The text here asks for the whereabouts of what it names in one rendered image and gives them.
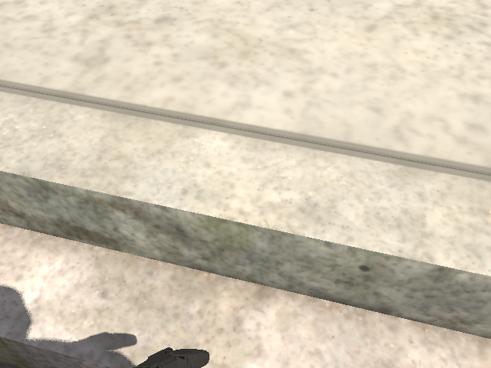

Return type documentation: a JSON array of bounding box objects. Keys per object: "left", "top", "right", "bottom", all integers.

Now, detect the left robot hand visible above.
[{"left": 133, "top": 347, "right": 209, "bottom": 368}]

